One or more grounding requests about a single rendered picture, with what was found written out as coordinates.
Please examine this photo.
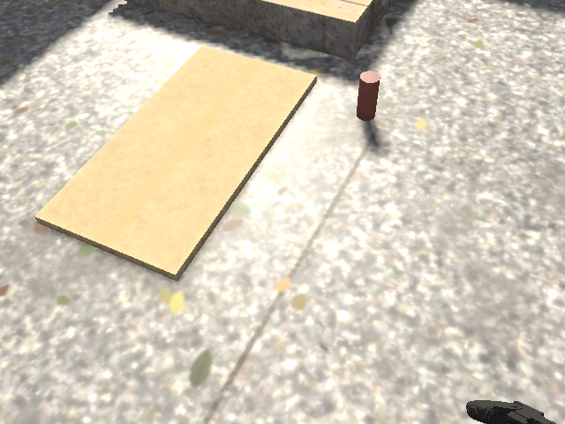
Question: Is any robot right hand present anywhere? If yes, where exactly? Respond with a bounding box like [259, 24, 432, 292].
[466, 400, 556, 424]

